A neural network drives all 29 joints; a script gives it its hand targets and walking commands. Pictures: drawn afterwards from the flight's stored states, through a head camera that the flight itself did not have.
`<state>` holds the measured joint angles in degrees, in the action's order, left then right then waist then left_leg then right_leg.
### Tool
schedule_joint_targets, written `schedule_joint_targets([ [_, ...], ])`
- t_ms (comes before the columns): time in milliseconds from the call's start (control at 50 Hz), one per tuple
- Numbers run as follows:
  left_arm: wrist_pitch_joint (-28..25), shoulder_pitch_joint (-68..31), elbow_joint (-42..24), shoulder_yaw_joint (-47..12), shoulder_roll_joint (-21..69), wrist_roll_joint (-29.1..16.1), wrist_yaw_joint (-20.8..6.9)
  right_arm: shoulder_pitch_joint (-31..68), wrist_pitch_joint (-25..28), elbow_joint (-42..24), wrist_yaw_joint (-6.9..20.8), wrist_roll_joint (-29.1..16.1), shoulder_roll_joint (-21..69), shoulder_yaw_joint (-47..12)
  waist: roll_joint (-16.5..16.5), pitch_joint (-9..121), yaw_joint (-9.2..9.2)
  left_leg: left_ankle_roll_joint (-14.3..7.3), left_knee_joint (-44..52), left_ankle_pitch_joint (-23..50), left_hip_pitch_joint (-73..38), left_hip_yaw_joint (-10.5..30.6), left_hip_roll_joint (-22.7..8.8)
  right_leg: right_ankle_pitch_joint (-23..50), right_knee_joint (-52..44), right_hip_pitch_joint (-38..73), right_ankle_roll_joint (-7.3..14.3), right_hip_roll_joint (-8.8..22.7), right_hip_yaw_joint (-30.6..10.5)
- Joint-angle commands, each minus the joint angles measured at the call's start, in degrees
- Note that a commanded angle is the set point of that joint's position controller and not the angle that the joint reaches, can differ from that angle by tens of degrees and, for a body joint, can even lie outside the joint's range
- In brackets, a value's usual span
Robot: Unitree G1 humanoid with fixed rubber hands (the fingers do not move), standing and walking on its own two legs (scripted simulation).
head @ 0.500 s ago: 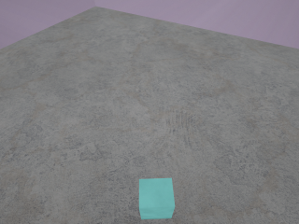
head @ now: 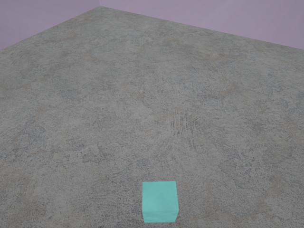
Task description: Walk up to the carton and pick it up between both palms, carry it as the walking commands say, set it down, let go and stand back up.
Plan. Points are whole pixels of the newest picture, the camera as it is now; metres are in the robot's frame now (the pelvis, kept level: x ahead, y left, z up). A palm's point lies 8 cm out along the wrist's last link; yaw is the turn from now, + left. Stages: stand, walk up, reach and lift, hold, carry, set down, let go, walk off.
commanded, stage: reach and lift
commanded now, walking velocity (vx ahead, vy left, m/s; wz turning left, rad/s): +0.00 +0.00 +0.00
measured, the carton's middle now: (159, 202) +0.39 -0.01 -0.65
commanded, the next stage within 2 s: none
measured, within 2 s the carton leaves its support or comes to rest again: neither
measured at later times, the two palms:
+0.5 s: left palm out of the picture +0.16 +0.22 -0.16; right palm out of the picture +0.15 -0.23 -0.16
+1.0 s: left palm (105, 200) +0.26 +0.19 -0.18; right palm (223, 196) +0.27 -0.22 -0.19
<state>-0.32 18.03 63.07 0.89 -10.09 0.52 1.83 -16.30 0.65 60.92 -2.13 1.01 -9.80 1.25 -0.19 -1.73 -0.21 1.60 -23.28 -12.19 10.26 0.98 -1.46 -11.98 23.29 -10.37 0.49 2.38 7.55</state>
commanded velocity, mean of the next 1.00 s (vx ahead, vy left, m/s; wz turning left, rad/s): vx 0.00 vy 0.00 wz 0.00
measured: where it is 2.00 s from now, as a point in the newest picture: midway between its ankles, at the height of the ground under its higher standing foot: outside the picture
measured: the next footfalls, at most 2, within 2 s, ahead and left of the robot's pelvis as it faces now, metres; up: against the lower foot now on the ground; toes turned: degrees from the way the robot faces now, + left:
none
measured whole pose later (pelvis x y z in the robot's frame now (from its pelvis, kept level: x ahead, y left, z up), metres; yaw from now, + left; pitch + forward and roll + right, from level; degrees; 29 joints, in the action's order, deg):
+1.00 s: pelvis -0.08 +0.01 -0.10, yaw -3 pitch +21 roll +1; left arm 20.7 -27.2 35.4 10.4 -5.0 -1.9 5.8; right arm 32.7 -20.3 41.6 2.3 1.0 -12.9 8.6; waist 0.1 -1.9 -2.1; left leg 0.9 -61.6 -21.4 61.1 -2.2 -2.3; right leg -19.5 61.8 -63.3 0.9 2.4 1.5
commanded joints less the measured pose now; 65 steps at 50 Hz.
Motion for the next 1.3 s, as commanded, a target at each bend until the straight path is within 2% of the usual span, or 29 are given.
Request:
schedule_joint_targets([
  [0,2.3,-16.2,-20.8,-1.2,-10.6,-6.3,0.6,16.9,-1.9,-21.2,2.0,-5.6,-10.8,1.3,-1.8,5.1,2.87,-4.0,-4.3,-19.4,18.1,-3.2,0.6,-18.4,6.2,-12.6,0.1,-3.5,-2.8],
  [20,5.6,-36.3,-38.2,-0.2,-10.6,-3.4,1.2,33.4,-6.4,-28.5,1.6,-6.0,-9.1,-0.7,2.8,2.9,2.41,-3.7,-5.1,-20.0,20.3,-3.5,0.2,-16.5,8.1,-10.2,0.3,-2.4,-3.3],
  [40,10.2,-32.5,-36.1,1.9,-10.6,-2.9,1.0,29.8,-11.0,-28.2,1.7,-4.8,-10.4,-0.6,2.9,-0.2,0.35,-3.2,-6.5,-20.0,20.7,-3.5,2.1,-19.3,7.8,-9.9,-0.1,-1.2,-2.9],
  [60,15.1,-27.9,-34.5,1.6,-12.5,-3.5,0.3,26.6,-15.6,-27.4,2.0,-4.3,-13.7,0.4,1.1,1.4,-0.35,-3.1,-7.0,-20.3,18.1,-4.7,2.3,-20.9,8.2,-11.0,0.0,-1.7,-0.9],
  [100,25.6,-17.4,-25.9,-0.5,-10.3,-3.6,-0.8,18.1,-25.9,-26.0,1.8,-3.4,-12.5,-0.6,-0.2,-0.8,-0.91,-2.6,-8.2,-19.8,18.1,-4.4,2.3,-19.7,7.8,-10.8,0.3,-2.6,-1.6],
  [140,32.9,-12.2,-26.2,-0.8,-7.9,-4.2,-1.8,11.2,-33.5,-26.7,2.6,-3.7,-9.6,-0.3,0.1,3.1,-1.06,-3.3,-7.8,-14.0,20.9,-1.4,1.9,-11.7,9.0,-7.5,0.2,-3.8,-3.6],
  [180,36.5,-8.8,-27.8,-0.8,-5.7,-3.1,-2.3,7.5,-37.2,-26.9,3.0,-4.2,-7.3,-0.3,-0.6,7.9,-0.61,-4.5,-9.2,0.1,18.9,-0.4,4.3,2.0,9.5,-4.9,0.6,-5.0,-5.1],
  [220,35.3,-8.0,-29.3,1.0,-6.0,-0.8,-3.0,7.2,-36.1,-29.5,3.0,-2.0,-5.6,0.0,-0.5,8.3,-0.90,-4.5,-9.7,6.6,16.9,-0.7,5.7,10.3,9.2,-3.5,0.3,-4.4,-6.6],
  [300,27.1,-13.6,-35.1,5.0,-6.3,3.9,-3.6,12.0,-28.4,-35.5,3.6,2.6,-5.4,2.3,0.6,9.7,-0.91,-3.3,-11.9,9.1,19.2,-1.0,5.6,15.4,13.2,-3.0,0.0,-3.8,-8.1],
  [340,23.2,-15.8,-37.8,5.1,-5.5,3.4,-3.8,12.6,-24.0,-37.4,4.0,3.6,-6.4,3.6,0.0,15.2,0.35,-2.7,-15.3,12.7,20.9,-0.2,5.1,20.5,17.4,-5.4,-0.1,-3.6,-8.0],
  [380,20.6,-16.8,-40.1,5.6,-5.2,2.4,-3.5,13.7,-20.9,-38.2,4.0,3.3,-7.4,4.7,-0.1,20.1,0.39,-1.9,-18.7,15.0,22.8,0.3,4.6,22.6,21.0,-9.1,-0.1,-3.5,-8.0],
  [480,18.5,-13.3,-40.0,5.0,-2.3,0.5,-2.1,14.8,-18.5,-37.2,5.1,0.8,-9.3,4.5,-0.2,25.7,-0.60,-1.0,-23.3,14.8,28.8,-0.4,4.1,19.5,26.1,-16.4,0.4,-3.7,-7.7],
  [580,19.4,-16.1,-40.0,5.4,0.4,-0.4,-0.5,18.2,-19.3,-35.8,6.5,-0.4,-9.8,4.9,-1.3,25.9,-0.31,-1.0,-23.5,8.1,32.5,-1.5,4.3,11.5,26.5,-21.5,0.3,-4.2,-7.4],
  [720,20.1,-30.0,-40.7,7.3,0.8,-1.1,1.3,33.9,-20.0,-34.9,6.7,0.0,-9.3,6.1,-1.6,20.7,-1.35,-0.5,-24.4,-9.2,37.7,-3.5,3.9,-7.6,26.3,-27.9,0.3,-3.9,-6.8],
  [800,21.3,-39.2,-39.4,8.0,1.0,-2.3,2.6,45.0,-21.1,-32.0,6.0,0.1,-9.4,7.1,-1.4,22.4,-1.47,-0.1,-26.1,-14.5,39.7,-4.7,3.7,-12.9,27.6,-29.6,0.4,-4.0,-6.0],
  [900,21.4,-49.1,-34.9,9.3,1.3,-2.7,3.9,55.1,-21.2,-26.4,4.9,-0.1,-8.8,7.9,-2.4,26.9,-1.72,0.4,-28.1,-14.1,41.9,-5.2,4.1,-11.3,29.2,-31.0,0.2,-4.5,-6.0],
  [1040,16.3,-60.4,-28.4,12.3,1.4,-1.3,4.6,65.2,-16.4,-19.7,2.8,0.8,-7.9,10.5,-2.4,35.8,-1.76,1.0,-31.1,-9.2,46.9,-5.2,4.9,-4.6,31.7,-33.9,-0.2,-5.3,-6.8],
  [1180,10.1,-68.9,-25.8,14.4,0.6,-0.5,5.0,74.5,-10.6,-17.8,1.6,0.7,-7.8,11.5,-1.9,45.6,-2.06,1.3,-33.2,-4.5,51.8,-5.1,5.8,1.4,33.7,-35.4,-0.2,-6.3,-7.3],
  [1280,6.7,-74.0,-25.0,15.5,-0.5,-0.4,4.9,80.7,-7.6,-17.1,0.9,0.3,-8.2,10.8,-3.0,51.2,-2.17,1.3,-34.4,0.1,55.2,-4.9,5.9,7.4,35.2,-34.1,-0.6,-6.5,-8.3],
])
